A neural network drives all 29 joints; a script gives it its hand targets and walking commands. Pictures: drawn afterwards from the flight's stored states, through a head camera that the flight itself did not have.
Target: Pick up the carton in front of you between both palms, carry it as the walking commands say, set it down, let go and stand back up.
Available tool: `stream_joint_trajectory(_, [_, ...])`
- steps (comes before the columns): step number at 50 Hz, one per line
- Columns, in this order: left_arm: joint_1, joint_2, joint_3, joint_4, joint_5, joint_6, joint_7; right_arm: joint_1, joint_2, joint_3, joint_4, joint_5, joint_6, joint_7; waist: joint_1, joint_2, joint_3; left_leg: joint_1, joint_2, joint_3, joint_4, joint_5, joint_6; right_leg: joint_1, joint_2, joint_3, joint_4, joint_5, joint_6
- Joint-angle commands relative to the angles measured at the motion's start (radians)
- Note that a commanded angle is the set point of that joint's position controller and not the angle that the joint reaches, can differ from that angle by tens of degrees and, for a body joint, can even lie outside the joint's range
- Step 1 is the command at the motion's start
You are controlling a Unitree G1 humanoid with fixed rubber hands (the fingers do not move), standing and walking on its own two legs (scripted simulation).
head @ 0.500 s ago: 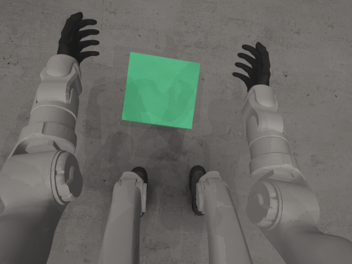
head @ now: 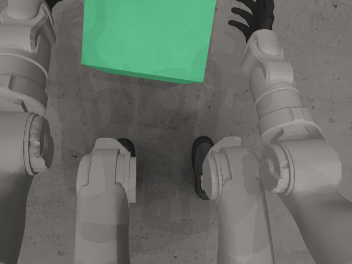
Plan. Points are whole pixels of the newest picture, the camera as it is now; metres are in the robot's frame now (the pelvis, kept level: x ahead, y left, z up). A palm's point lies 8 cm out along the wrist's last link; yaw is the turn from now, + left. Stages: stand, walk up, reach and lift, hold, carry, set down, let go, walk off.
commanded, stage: reach and lift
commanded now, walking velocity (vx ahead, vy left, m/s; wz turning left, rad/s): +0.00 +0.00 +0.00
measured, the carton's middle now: (150, 30) +0.53 +0.06 -0.28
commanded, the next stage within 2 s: none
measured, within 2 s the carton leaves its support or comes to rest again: leaves its support in 0.92 s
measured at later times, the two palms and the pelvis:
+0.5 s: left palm (56, 8) +0.54 +0.22 -0.21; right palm (244, 32) +0.53 -0.13 -0.20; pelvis +0.00 +0.00 -0.03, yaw -1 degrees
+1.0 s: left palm (69, 5) +0.54 +0.20 -0.20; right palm (238, 22) +0.54 -0.10 -0.18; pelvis +0.01 +0.00 -0.04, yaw +0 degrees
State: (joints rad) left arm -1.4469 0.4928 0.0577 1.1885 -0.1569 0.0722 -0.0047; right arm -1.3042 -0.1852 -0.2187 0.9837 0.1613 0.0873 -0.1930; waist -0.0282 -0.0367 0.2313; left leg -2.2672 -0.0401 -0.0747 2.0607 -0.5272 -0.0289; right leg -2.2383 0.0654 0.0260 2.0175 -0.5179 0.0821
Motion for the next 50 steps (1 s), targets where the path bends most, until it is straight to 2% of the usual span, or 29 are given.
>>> stream_joint_trajectory(1, [-0.296,0.133,-0.011,-0.034,-0.012,-0.034,0.008,-0.249,-0.116,-0.009,-0.028,0.002,-0.036,0.006,0.011,0.107,-1.067,0.561,0.052,0.065,-0.156,0.154,0.007,0.541,-0.019,-0.102,-0.081,0.163,-0.004])
stream_joint_trajectory(5, [-0.358,0.152,-0.045,-0.049,-0.040,-0.057,0.021,-0.302,-0.147,0.010,-0.020,0.033,-0.063,0.009,0.018,0.112,-1.122,0.596,0.055,0.062,-0.102,0.223,0.005,0.564,-0.022,-0.102,-0.024,0.226,-0.005])
stream_joint_trajectory(8, [-0.361,0.154,-0.055,-0.077,-0.064,-0.073,0.028,-0.290,-0.110,0.065,-0.018,0.074,-0.077,0.005,0.035,0.074,-1.160,0.598,0.048,0.062,-0.078,0.280,0.011,0.611,-0.008,-0.106,0.012,0.296,-0.004])
stream_joint_trajectory(11, [-0.309,0.140,-0.054,-0.076,-0.053,-0.080,0.033,-0.236,-0.064,0.093,0.002,0.102,-0.079,0.014,0.053,0.108,-1.156,0.666,0.043,0.063,-0.056,0.358,0.011,0.552,0.008,-0.108,0.029,0.329,-0.003])
stream_joint_trajectory(14, [-0.260,0.111,-0.057,-0.084,-0.047,-0.082,0.037,-0.198,-0.060,0.088,-0.015,0.102,-0.088,0.010,0.056,0.130,-1.183,0.716,0.039,0.059,-0.048,0.406,0.007,0.521,0.017,-0.119,0.036,0.345,0.002])
stream_joint_trajectory(23, [-0.257,0.055,-0.070,-0.054,-0.039,-0.073,0.036,-0.189,-0.069,0.036,0.029,0.052,-0.092,0.007,0.021,0.133,-1.025,0.602,0.040,0.045,-0.079,0.269,0.010,0.429,0.011,-0.110,0.005,0.235,-0.005])
stream_joint_trajectory(29, [-0.318,-0.024,-0.125,-0.044,-0.058,-0.074,0.033,-0.258,0.004,0.071,0.031,0.060,-0.100,0.005,0.024,0.116,-1.010,0.569,0.034,0.044,-0.100,0.222,0.021,0.474,0.022,-0.105,-0.006,0.214,-0.011])
stream_joint_trajectory(32, [-0.349,-0.080,-0.123,-0.029,-0.033,-0.078,0.036,-0.293,0.067,0.069,0.036,0.040,-0.104,0.003,0.035,0.108,-1.006,0.568,0.025,0.048,-0.108,0.215,0.026,0.498,0.037,-0.106,-0.008,0.215,-0.010])
stream_joint_trajectory(33, [-0.359,-0.133,-0.142,-0.028,-0.034,-0.078,0.033,-0.298,0.097,0.064,0.040,0.028,-0.104,0.004,0.026,0.110,-1.007,0.568,0.020,0.050,-0.109,0.214,0.026,0.510,0.043,-0.109,-0.010,0.218,-0.011])
stream_joint_trajectory(35, [-0.433,-0.346,-0.189,-0.048,-0.041,-0.070,-0.004,-0.382,0.288,0.095,0.024,0.011,-0.099,0.039,0.018,0.106,-1.002,0.566,0.007,0.046,-0.110,0.213,0.029,0.490,0.058,-0.114,-0.006,0.218,-0.018])
stream_joint_trajectory(37, [-0.529,-0.634,-0.233,-0.055,-0.028,-0.051,-0.067,-0.501,0.548,0.129,0.012,-0.021,-0.080,0.108,0.018,0.102,-0.991,0.552,-0.009,0.048,-0.098,0.223,0.028,0.474,0.077,-0.112,0.008,0.226,-0.029])
stream_joint_trajectory(39, [-0.536,-0.805,-0.200,-0.080,0.012,-0.025,-0.124,-0.561,0.707,0.129,-0.006,-0.067,-0.045,0.172,0.032,0.089,-0.961,0.523,-0.032,0.071,-0.084,0.207,0.030,0.459,0.091,-0.120,0.022,0.199,-0.029])
stream_joint_trajectory(42, [-0.515,-0.945,-0.160,-0.120,0.051,0.005,-0.180,-0.589,0.848,0.120,-0.044,-0.100,-0.004,0.227,0.058,0.055,-0.965,0.483,-0.045,0.091,-0.063,0.229,0.038,0.442,0.109,-0.132,0.034,0.206,-0.030])
stream_joint_trajectory(44, [-0.511,-1.005,-0.163,-0.166,0.046,0.018,-0.201,-0.588,0.924,0.128,-0.087,-0.096,0.012,0.247,0.065,0.041,-1.023,0.497,-0.047,0.098,-0.050,0.271,0.042,0.446,0.116,-0.138,0.044,0.244,-0.032])
stream_joint_trajectory(47, [-0.510,-1.086,-0.206,-0.266,0.018,0.030,-0.204,-0.587,1.025,0.179,-0.145,-0.056,0.030,0.262,0.086,0.056,-1.170,0.585,-0.055,0.112,-0.042,0.386,0.034,0.478,0.125,-0.140,0.056,0.339,-0.032])
stream_joint_trajectory(50, [-0.519,-1.154,-0.263,-0.407,-0.013,0.048,-0.189,-0.586,1.107,0.254,-0.220,-0.012,0.053,0.259,0.100,0.087,-1.394,0.755,-0.064,0.125,-0.050,0.496,0.021,0.516,0.131,-0.153,0.047,0.395,-0.026])
